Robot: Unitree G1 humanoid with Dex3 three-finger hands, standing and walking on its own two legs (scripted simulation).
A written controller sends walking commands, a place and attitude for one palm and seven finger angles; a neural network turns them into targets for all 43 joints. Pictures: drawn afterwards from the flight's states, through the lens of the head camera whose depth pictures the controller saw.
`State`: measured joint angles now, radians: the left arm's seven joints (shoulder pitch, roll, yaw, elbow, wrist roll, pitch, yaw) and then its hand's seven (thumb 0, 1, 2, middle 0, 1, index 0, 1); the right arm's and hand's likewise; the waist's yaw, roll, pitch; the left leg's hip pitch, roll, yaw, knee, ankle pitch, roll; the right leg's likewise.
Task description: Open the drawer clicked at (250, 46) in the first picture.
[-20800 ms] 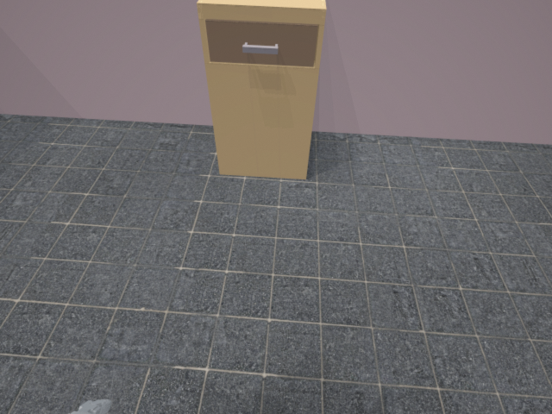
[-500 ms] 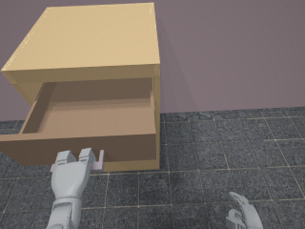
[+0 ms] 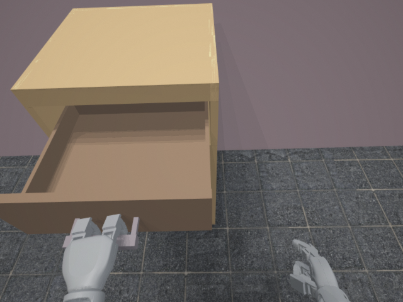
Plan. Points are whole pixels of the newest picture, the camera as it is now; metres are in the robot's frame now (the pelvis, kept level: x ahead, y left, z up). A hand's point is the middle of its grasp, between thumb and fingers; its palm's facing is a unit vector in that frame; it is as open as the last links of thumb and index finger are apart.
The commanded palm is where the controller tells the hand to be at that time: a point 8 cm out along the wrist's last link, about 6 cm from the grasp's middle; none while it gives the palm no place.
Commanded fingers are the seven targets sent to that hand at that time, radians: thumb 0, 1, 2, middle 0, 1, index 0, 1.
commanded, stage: pull the drawer open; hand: left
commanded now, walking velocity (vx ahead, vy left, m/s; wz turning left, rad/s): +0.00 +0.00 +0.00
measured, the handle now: (104, 232) +0.25 +0.22 -0.01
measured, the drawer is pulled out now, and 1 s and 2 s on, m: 0.26 0.30 0.30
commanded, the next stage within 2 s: open the thumb to release the handle in 0.60 s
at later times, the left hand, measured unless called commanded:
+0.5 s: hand (99, 288) +0.15 +0.21 -0.03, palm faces -0.01 -0.11 -0.99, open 5.7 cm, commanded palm +0.10 +0.21 +0.02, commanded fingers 0.00 0.90 0.90 -0.40 -1.35 -0.40 -1.35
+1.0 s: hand (96, 284) +0.16 +0.21 -0.03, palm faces +0.03 -0.09 -1.00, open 7.9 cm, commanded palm +0.13 +0.21 +0.02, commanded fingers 0.00 -0.22 0.42 -0.32 -1.23 -0.32 -1.23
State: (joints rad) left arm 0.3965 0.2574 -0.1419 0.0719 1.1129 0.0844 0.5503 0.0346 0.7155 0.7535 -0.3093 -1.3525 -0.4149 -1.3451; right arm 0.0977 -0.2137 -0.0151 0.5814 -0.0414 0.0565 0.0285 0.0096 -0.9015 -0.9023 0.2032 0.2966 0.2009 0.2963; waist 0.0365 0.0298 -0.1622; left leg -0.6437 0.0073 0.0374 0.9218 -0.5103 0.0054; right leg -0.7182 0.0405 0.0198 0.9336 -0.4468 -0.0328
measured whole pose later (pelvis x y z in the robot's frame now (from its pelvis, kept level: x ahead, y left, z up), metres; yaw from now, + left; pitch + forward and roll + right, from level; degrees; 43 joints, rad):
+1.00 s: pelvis -0.02 -0.01 -0.01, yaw +2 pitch +13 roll +1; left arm 0.44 0.26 -0.13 0.03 1.08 0.09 0.57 0.01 0.37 0.66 -0.36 -1.29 -0.38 -1.29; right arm 0.11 -0.23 -0.02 0.59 -0.05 0.06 -0.02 0.01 -0.90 -0.90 0.20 0.30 0.20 0.30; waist 0.05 0.04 -0.16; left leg -0.71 0.00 0.01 0.98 -0.50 -0.01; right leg -0.78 0.03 0.00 1.00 -0.45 -0.04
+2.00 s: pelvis -0.02 -0.01 +0.01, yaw +2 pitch +8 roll +1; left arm 0.41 0.31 -0.16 -0.06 1.05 0.10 0.47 0.00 -0.49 0.30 -0.32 -1.20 -0.41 -1.23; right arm 0.11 -0.23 -0.01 0.58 -0.04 0.07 -0.03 0.01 -0.90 -0.90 0.20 0.30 0.20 0.30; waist 0.07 0.05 -0.12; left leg -0.55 -0.01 0.00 0.85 -0.44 -0.01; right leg -0.61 0.03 -0.01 0.87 -0.39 -0.05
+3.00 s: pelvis -0.01 +0.00 +0.05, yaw +1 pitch +0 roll +0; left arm 0.44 0.39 -0.12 -0.43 0.94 0.17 0.15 0.00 -0.49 0.30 -0.32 -1.20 -0.32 -1.20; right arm 0.07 -0.24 0.03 0.56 0.01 0.11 0.03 0.01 -0.90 -0.90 0.20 0.30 0.20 0.30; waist 0.12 0.09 -0.04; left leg -0.20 0.00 0.01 0.52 -0.32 0.00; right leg -0.26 0.03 0.01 0.54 -0.27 -0.03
